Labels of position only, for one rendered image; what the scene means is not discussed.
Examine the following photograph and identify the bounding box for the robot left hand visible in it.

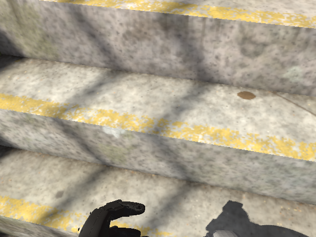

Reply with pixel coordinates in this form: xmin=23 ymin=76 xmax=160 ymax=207
xmin=78 ymin=199 xmax=149 ymax=237

